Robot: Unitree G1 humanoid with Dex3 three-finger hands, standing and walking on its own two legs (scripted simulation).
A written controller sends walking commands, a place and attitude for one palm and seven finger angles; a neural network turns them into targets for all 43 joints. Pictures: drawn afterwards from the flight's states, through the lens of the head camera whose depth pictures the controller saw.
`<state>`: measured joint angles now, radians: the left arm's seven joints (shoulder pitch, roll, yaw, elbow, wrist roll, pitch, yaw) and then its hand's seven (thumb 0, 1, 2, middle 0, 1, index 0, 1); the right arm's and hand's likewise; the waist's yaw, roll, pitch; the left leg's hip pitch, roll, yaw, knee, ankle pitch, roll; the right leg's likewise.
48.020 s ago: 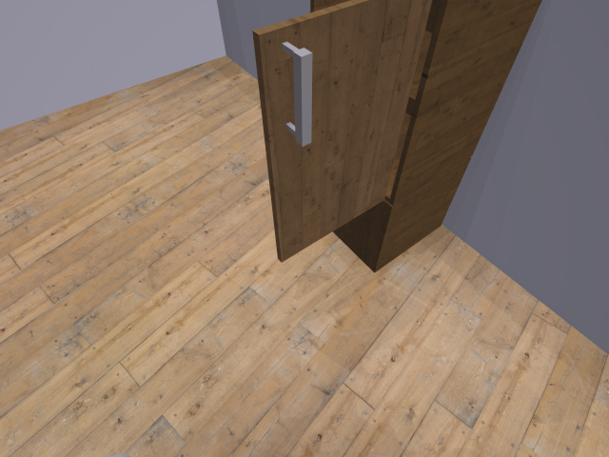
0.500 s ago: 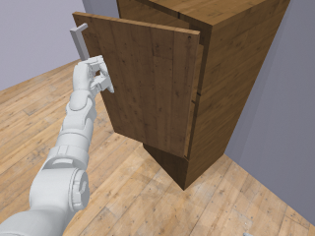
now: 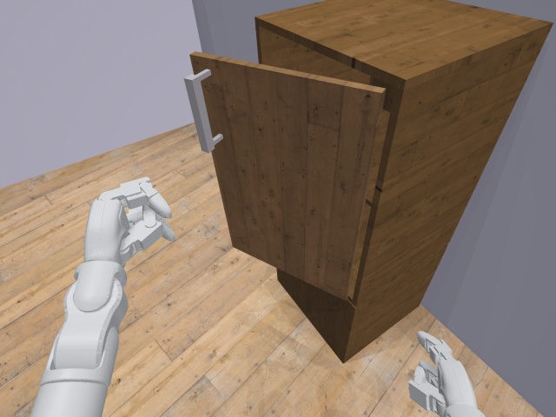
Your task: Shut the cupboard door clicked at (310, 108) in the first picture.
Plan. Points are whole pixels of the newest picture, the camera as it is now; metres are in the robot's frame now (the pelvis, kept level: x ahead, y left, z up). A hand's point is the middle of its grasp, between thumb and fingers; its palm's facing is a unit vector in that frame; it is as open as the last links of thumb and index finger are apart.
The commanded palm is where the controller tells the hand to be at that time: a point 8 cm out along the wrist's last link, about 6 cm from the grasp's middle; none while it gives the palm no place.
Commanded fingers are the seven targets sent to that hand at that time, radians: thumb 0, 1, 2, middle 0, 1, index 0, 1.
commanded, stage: draw the hand back to the body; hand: left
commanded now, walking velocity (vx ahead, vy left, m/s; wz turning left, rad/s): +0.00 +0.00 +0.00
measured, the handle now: (206, 112) +0.64 +0.20 +0.15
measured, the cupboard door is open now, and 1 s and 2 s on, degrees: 25 25 25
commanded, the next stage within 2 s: step back with the hand held close in 0.90 s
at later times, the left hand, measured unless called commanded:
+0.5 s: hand (62, 286) +0.21 +0.26 +0.16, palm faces +0.42 -0.81 -0.42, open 5.9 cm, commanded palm +0.16 +0.31 +0.18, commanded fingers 0.00 0.90 0.90 -0.20 -0.30 -0.20 -0.30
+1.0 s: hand (57, 287) +0.21 +0.27 +0.16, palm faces +0.45 -0.79 -0.42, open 7.4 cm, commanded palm +0.16 +0.30 +0.18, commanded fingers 0.00 0.90 0.90 -0.20 -0.30 -0.20 -0.30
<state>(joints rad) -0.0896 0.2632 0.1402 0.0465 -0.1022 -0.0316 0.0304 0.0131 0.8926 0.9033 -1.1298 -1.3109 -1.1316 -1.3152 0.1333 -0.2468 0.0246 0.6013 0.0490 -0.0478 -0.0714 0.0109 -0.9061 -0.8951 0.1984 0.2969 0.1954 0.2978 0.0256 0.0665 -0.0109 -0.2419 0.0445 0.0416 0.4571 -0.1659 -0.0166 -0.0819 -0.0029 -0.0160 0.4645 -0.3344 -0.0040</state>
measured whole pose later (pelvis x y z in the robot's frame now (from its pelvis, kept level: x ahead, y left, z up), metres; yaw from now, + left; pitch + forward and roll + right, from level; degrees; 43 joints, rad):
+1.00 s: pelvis +0.02 +0.00 +0.00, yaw +0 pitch -3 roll +0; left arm 0.47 0.35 0.35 -0.36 -0.08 -0.09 0.09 0.01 0.89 0.90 -0.21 -0.30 -0.21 -0.30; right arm 0.18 -0.22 0.01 0.62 0.02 -0.08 -0.08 0.01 -0.90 -0.89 0.20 0.30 0.20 0.30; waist 0.07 0.07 0.00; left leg -0.17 0.03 0.05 0.41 -0.18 -0.02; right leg 0.01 -0.01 -0.02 0.37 -0.32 0.00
